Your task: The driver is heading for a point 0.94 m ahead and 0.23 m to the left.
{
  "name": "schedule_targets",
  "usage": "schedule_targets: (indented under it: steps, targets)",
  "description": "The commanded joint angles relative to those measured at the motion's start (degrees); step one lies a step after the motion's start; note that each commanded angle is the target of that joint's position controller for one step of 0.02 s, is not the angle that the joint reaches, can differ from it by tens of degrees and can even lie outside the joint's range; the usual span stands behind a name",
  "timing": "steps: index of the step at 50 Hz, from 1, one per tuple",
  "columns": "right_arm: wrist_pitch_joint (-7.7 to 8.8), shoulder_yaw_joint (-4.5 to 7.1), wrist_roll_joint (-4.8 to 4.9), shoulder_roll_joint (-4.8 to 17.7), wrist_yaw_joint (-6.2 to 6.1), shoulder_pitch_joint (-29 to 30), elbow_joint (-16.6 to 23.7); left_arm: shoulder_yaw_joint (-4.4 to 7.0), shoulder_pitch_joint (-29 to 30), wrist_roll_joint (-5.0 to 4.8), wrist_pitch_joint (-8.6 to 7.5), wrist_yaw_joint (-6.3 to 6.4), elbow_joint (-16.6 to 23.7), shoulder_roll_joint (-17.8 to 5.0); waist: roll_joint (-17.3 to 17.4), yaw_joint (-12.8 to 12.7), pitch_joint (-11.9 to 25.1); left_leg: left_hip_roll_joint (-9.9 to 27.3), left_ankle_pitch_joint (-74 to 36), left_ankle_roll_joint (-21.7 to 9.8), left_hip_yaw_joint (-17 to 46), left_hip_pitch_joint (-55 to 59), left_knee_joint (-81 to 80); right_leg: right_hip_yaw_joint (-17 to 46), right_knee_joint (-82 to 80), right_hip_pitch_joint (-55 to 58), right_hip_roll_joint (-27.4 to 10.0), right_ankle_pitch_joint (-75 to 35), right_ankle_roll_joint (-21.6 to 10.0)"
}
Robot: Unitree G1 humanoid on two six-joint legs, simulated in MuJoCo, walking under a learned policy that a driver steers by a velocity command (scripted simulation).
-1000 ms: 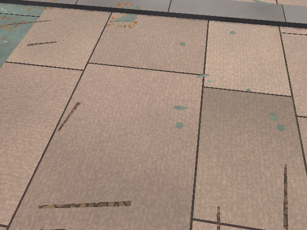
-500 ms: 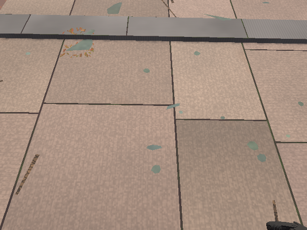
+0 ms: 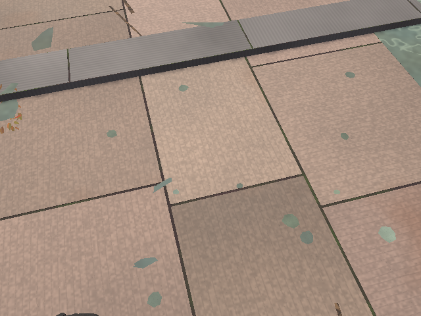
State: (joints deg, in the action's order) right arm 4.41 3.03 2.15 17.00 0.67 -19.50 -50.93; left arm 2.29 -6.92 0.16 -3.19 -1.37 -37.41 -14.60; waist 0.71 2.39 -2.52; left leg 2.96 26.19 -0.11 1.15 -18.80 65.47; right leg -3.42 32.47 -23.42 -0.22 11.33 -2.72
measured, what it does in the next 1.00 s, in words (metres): walks ahead, turning left: left foot, then right foot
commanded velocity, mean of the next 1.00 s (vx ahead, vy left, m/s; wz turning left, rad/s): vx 0.50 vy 0.00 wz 0.34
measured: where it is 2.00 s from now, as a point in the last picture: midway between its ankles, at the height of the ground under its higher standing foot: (149, 193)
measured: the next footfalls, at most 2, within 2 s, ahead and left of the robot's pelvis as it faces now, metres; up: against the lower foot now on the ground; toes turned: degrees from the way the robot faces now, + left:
left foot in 0.42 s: +0.37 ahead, +0.18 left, +0.00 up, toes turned +17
right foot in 0.94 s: +0.72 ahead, +0.10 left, +0.00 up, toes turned +24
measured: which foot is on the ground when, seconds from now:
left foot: up 0.00-0.40, down 0.42-0.96, up 0.98-1.00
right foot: down 0.00-0.42, up 0.44-0.92, down 0.94-1.00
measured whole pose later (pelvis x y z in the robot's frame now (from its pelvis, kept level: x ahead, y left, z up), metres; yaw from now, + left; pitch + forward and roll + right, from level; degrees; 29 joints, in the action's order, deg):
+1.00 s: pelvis +0.56 +0.13 -0.01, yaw +23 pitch +2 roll +0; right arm 2.7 3.4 0.1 17.2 -0.7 -19.0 -45.1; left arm 2.8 -6.5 -0.8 -6.2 -2.7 -41.3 -16.2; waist 1.0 1.9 -0.9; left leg -3.6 26.3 -2.0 5.6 -9.9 52.8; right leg -1.2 32.0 -26.2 3.4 8.3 -4.0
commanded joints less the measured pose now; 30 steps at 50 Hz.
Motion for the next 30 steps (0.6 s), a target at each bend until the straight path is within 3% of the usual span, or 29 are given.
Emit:
schedule_targets:
  steps: [1, 4, 7, 11, 16, 19, 20, 21, 22, 23, 24, 25, 26, 27, 28, 30]
  targets:
    - [0.49, 1.79, -0.47, 6.7, -0.38, 3.5, 5.4, 2.37, -7.3, 0.40, -1.24, 0.26, -0.2, -6.2, -7.0, -4.0, 6.5, 5.4, -7.4, -0.4, 4.0, -19.2, 3.1, 16.8, -18.1, 20.5, -15.6, -8.5, -9.9]
    - [-1.85, 1.31, -0.32, 3.0, -0.63, 1.8, 4.8, 2.79, -5.2, 0.56, -3.01, 0.29, -1.7, -6.0, -5.1, -1.4, 3.6, 5.6, -11.9, 0.6, 4.6, -16.9, 0.5, 10.4, -23.8, 14.4, -15.6, -11.4, -10.1]
    - [-2.28, 1.34, -0.70, 2.5, -0.65, 5.2, 6.1, 3.25, -6.0, 1.03, -3.38, 1.09, -3.6, -6.8, -3.9, -1.7, 1.1, 5.2, -20.1, 1.2, 5.8, -20.9, -6.4, 3.9, -25.4, 15.5, -14.7, -14.3, -9.0]
    - [-1.82, 0.58, -1.05, 1.1, 0.81, 11.9, 8.1, 3.71, -7.2, 0.57, -3.05, 1.84, -5.2, -8.5, -3.2, -4.0, -1.3, 4.0, -30.4, 0.4, 1.8, -19.1, -20.1, -3.4, -26.5, 16.8, -13.5, -14.6, -7.0]
    - [-1.94, 0.24, -1.03, 1.4, 2.46, 19.2, 12.4, 4.66, -11.1, -0.83, -1.25, 2.20, -8.0, -10.7, -2.6, -6.3, -3.7, 3.0, -25.4, -2.4, -1.7, -22.1, -27.9, -6.4, -23.0, 26.9, -16.6, -19.0, -5.9]
    - [-2.27, 1.42, -0.98, 3.6, 3.01, 16.5, 13.6, 5.27, -9.9, -1.40, 0.12, 2.70, -8.0, -13.0, -5.2, -3.3, 0.2, -1.7, -16.6, -5.5, -6.6, -14.5, -28.5, -8.5, -12.9, 30.3, -16.8, -43.6, -3.9]
    - [-2.42, 2.47, -0.79, 5.4, 2.91, 11.1, 12.6, 5.36, -9.2, -1.55, 0.68, 2.90, -7.8, -13.6, -5.7, 0.0, 3.5, -4.2, -14.6, -7.0, -8.2, -7.4, -29.0, -9.4, -4.7, 29.6, -15.9, -51.2, -3.0]
    - [-2.51, 4.30, -0.63, 8.4, 2.30, 2.1, 10.4, 5.03, -8.4, -1.76, 0.98, 3.08, -7.5, -13.2, -4.5, 4.9, 8.2, -6.9, -17.6, -9.1, -8.2, 6.0, -32.7, -10.9, 7.6, 24.6, -13.6, -50.0, -1.1]
    - [-3.15, 6.32, -0.53, 14.0, 1.00, -6.0, 8.7, 3.92, -9.7, -0.31, 0.45, 3.24, -6.4, -10.6, 3.1, 7.4, 13.4, 0.6, -18.9, -12.7, 5.4, 23.2, -34.4, -11.0, 25.9, 9.9, -10.6, -29.1, 2.0]
    - [-2.52, 6.51, -0.40, 18.4, 0.96, -3.1, 9.7, 1.50, -14.4, 1.03, -1.32, 2.40, -3.5, -2.6, 15.1, -0.2, 18.3, 13.5, -7.4, -23.4, 38.7, 38.8, -41.9, -2.5, 43.8, -14.3, 2.2, 22.2, 5.2]
    - [-1.70, 5.08, -0.80, 13.5, 1.37, -4.4, 11.1, 2.10, -7.7, -1.26, -3.52, 1.59, -3.0, -7.6, 7.4, 4.5, 22.0, 15.5, -3.6, -23.2, 45.3, 40.7, -48.6, 8.8, 48.0, -20.2, 1.2, 22.6, 3.9]
    - [-0.98, 4.33, -1.15, 10.7, 1.43, -2.5, 10.8, 2.61, -3.2, -2.99, -4.63, 1.20, -1.4, -9.4, 5.1, 4.5, 14.3, 14.2, -7.8, -20.6, 37.2, 35.5, -49.3, 8.6, 46.2, -24.1, -1.2, 17.1, 2.5]
    - [-0.65, 3.85, -0.84, 9.2, 1.34, 0.8, 11.2, 2.40, -2.7, -2.12, -5.21, 1.55, -1.6, -8.9, 0.5, 2.0, 9.8, 11.7, -13.6, -18.7, 30.3, 27.3, -48.9, 8.5, 41.4, -22.0, -3.9, 12.2, 1.8]
    - [-0.64, 3.31, -1.04, 7.3, 1.14, 4.5, 12.0, 2.81, -2.8, -0.53, -5.19, 1.96, -2.2, -9.2, -0.3, -0.2, 7.0, 9.5, -19.6, -17.4, 25.1, 19.9, -49.4, 8.3, 36.5, -18.2, -5.5, 9.3, 2.2]
    - [-0.58, 2.76, -1.79, 6.0, 0.83, 6.4, 13.1, 3.16, -4.0, -0.04, -4.55, 1.91, -2.4, -9.5, 0.9, -2.1, 6.4, 8.1, -23.8, -17.0, 22.5, 15.3, -50.6, 8.8, 34.4, -14.4, -6.5, 7.3, 2.5]
    - [-0.39, 2.87, -1.75, 6.5, 0.34, 6.9, 13.7, 3.12, -4.9, 0.45, -3.21, 1.86, -2.3, -8.5, 1.3, -3.4, 5.7, 6.9, -29.4, -17.5, 19.7, 10.6, -52.3, 7.9, 30.2, -11.9, -6.5, 5.6, 4.2]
